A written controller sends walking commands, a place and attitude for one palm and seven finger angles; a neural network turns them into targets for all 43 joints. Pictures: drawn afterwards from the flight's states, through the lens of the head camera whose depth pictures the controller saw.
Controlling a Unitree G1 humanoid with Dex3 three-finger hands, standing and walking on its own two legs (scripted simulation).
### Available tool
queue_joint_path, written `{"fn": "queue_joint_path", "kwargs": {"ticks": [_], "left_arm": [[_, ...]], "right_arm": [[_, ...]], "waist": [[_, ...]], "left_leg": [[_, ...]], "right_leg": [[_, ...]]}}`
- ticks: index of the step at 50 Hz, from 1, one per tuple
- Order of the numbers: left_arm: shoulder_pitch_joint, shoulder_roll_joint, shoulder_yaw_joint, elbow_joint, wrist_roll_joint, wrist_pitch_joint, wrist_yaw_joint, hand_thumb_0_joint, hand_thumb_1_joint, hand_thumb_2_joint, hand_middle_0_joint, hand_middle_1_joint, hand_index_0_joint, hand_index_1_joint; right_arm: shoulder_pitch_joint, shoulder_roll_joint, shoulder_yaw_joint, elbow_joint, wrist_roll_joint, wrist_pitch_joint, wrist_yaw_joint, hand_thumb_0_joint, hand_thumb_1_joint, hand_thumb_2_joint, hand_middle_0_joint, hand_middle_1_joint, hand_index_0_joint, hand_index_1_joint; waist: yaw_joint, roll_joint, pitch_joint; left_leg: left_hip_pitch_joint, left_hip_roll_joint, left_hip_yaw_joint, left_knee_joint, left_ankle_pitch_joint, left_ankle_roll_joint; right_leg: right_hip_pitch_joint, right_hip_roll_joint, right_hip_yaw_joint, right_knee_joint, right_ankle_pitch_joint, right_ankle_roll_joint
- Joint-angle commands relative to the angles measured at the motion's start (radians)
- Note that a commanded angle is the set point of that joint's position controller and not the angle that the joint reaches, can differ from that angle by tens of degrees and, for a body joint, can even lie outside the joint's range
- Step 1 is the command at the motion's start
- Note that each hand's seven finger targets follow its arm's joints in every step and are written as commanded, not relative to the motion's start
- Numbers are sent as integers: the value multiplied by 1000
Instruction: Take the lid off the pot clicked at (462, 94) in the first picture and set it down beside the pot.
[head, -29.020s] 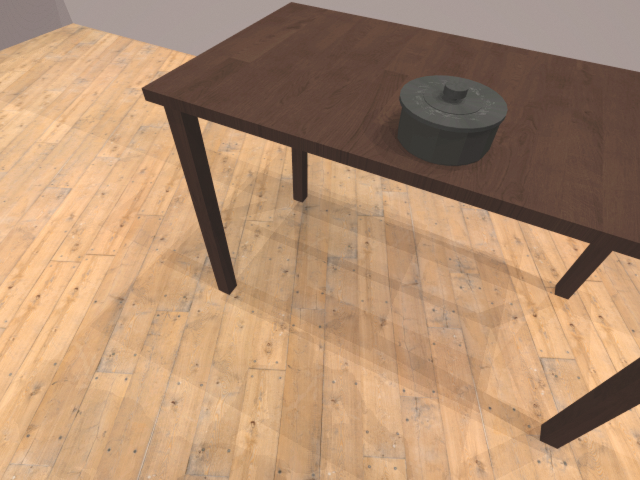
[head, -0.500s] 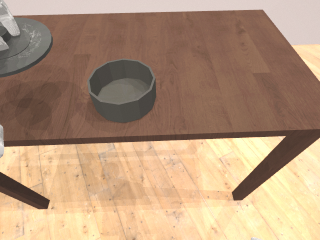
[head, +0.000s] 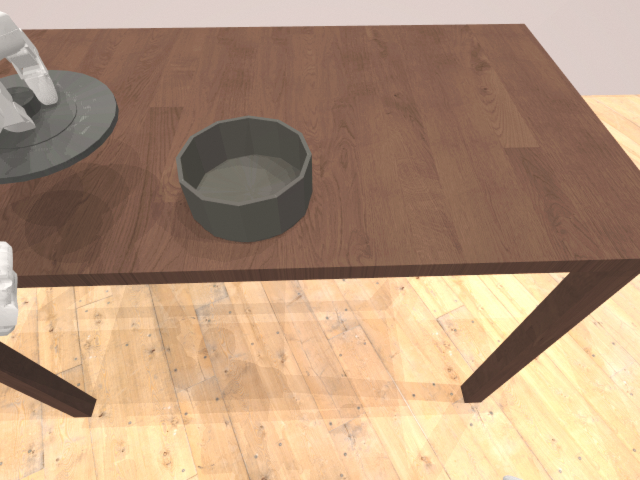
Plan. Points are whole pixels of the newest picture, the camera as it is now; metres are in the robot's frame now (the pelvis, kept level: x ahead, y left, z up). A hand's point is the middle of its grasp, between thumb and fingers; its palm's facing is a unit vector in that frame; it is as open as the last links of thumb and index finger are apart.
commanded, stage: lower the lid onto the table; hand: left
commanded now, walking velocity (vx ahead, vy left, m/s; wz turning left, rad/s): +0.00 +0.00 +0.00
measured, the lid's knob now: (17, 103) +0.49 +0.32 +0.22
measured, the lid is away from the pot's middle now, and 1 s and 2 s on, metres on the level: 0.24 0.23 0.23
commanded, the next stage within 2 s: open the fingers wide in 2.00 s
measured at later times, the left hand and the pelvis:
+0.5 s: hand (38, 120) +0.47 +0.30 +0.21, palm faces -0.30 -0.16 -0.94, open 6.8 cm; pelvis +0.00 +0.00 +0.00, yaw -1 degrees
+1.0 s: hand (48, 148) +0.47 +0.31 +0.17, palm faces -0.36 -0.14 -0.92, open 6.8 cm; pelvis +0.00 +0.01 +0.00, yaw -1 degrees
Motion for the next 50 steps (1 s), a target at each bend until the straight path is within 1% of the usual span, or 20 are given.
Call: {"fn": "queue_joint_path", "kwargs": {"ticks": [1,4,5,8,10,14,15,19,22,25,26,29,30,34,38,42,44,46,49,50], "left_arm": [[-609,292,86,-240,28,-22,72,0,792,851,-910,-1008,-905,-1021],[-541,255,63,-193,7,-27,69,0,792,851,-910,-1008,-905,-1021],[-572,291,91,-216,19,-31,74,0,792,851,-910,-1008,-905,-1021],[-541,223,41,-150,10,-32,68,0,792,851,-910,-1008,-905,-1021],[-570,275,79,-208,15,-41,78,0,792,851,-910,-1008,-905,-1021],[-580,247,54,-205,-3,-55,79,0,792,851,-910,-1008,-905,-1021],[-612,305,106,-244,13,-61,86,0,792,851,-910,-1008,-905,-1021],[-522,264,79,-154,2,-74,87,0,792,851,-910,-1008,-905,-1021],[-505,321,120,-90,18,-80,94,0,792,851,-910,-1008,-905,-1021],[-535,361,142,-159,23,-101,102,0,792,851,-910,-1008,-905,-1021],[-566,322,113,-170,21,-103,101,0,792,851,-910,-1008,-905,-1021],[-473,339,140,-180,8,-110,103,0,792,851,-910,-1008,-905,-1021],[-457,376,178,-164,17,-112,107,0,792,851,-910,-1008,-905,-1021],[-447,247,69,-145,-13,-113,93,0,792,851,-910,-1008,-905,-1021],[-518,315,127,-243,-3,-123,105,0,792,851,-910,-1008,-905,-1021],[-502,211,59,-219,-23,-123,99,0,792,851,-910,-1008,-905,-1021],[-433,267,100,-135,-23,-122,103,0,792,851,-910,-1008,-905,-1021],[-482,336,153,-166,-3,-137,113,0,792,851,-910,-1008,-905,-1021],[-511,234,62,-207,-22,-147,112,0,792,851,-910,-1008,-905,-1021],[-498,298,130,-222,-7,-148,119,0,792,851,-910,-1008,-905,-1021]], "right_arm": [[31,-149,-56,-86,-6,-39,-12,0,-900,-900,200,300,200,300],[41,-161,-60,-83,-3,-38,-10,0,-900,-900,200,300,200,300],[44,-157,-59,-75,-4,-34,-7,0,-900,-900,200,300,200,300],[36,-155,-57,-70,-2,-29,-6,0,-900,-900,200,300,200,300],[39,-159,-60,-75,-6,-28,-5,0,-900,-900,200,300,200,300],[44,-164,-62,-72,-3,-33,-13,0,-900,-900,200,300,200,300],[49,-160,-64,-72,-8,-34,-10,0,-900,-900,200,300,200,300],[49,-165,-64,-74,-5,-30,-13,0,-900,-900,200,300,200,300],[55,-165,-60,-65,-6,-17,-14,0,-900,-900,200,300,200,300],[43,-164,-61,-80,-8,-13,-14,0,-900,-900,200,300,200,300],[43,-161,-64,-80,-7,-13,-15,0,-900,-900,200,300,200,300],[54,-169,-69,-90,-7,-20,-15,0,-900,-900,200,300,200,300],[60,-162,-67,-84,-10,-16,-13,0,-900,-900,200,300,200,300],[51,-169,-72,-85,-2,-5,-13,0,-900,-900,200,300,200,300],[58,-165,-75,-81,-6,-8,-15,0,-900,-900,200,300,200,300],[70,-158,-78,-66,-7,-11,-16,0,-900,-900,200,300,200,300],[79,-175,-75,-61,-6,-7,-19,0,-900,-900,200,300,200,300],[64,-167,-71,-70,-10,-5,-19,0,-900,-900,200,300,200,300],[58,-164,-75,-73,-5,-9,-19,0,-900,-900,200,300,200,300],[67,-161,-80,-72,-13,-10,-15,0,-900,-900,200,300,200,300]], "waist": [[-22,126,-451],[-23,108,-406],[-18,89,-423],[-27,69,-359],[-18,83,-416],[-29,97,-420],[-19,99,-461],[-22,96,-411],[-15,29,-381],[-7,77,-451],[-18,117,-451],[-13,136,-460],[-6,93,-465],[-29,91,-399],[-29,144,-466],[-46,128,-429],[-36,95,-393],[-22,81,-446],[-37,158,-450],[-25,146,-477]], "left_leg": [[358,8,-78,14,415,7],[330,7,-75,8,390,2],[322,12,-79,-5,365,0],[288,8,-73,-14,295,4],[311,10,-77,-12,323,2],[331,10,-77,-2,365,3],[340,11,-82,-4,362,2],[310,8,-73,1,363,1],[235,4,-56,-13,269,10],[262,6,-57,2,349,9],[293,10,-61,8,381,9],[340,19,-70,29,471,4],[311,16,-68,27,436,7],[303,19,-63,19,408,10],[367,22,-80,26,436,6],[387,27,-94,29,435,-3],[325,20,-78,23,374,-2],[301,8,-71,23,352,8],[363,21,-84,36,456,-9],[372,24,-86,41,458,-7]], "right_leg": [[20,46,16,-25,248,-45],[5,42,10,-33,240,-47],[21,45,11,-28,231,-42],[-4,45,5,-34,200,-43],[18,45,13,-30,213,-44],[9,44,11,-32,236,-47],[25,48,16,-26,231,-43],[8,45,12,-24,237,-47],[45,46,17,-18,233,-41],[69,42,26,-6,277,-40],[40,44,23,-8,276,-42],[17,46,19,-10,286,-44],[38,49,24,-5,279,-37],[-7,43,13,-17,266,-40],[-20,53,17,-14,249,-40],[-75,58,5,-22,217,-38],[-53,55,3,-20,216,-45],[6,54,14,-4,248,-44],[-49,51,6,-5,256,-48],[-37,56,13,-3,250,-42]]}}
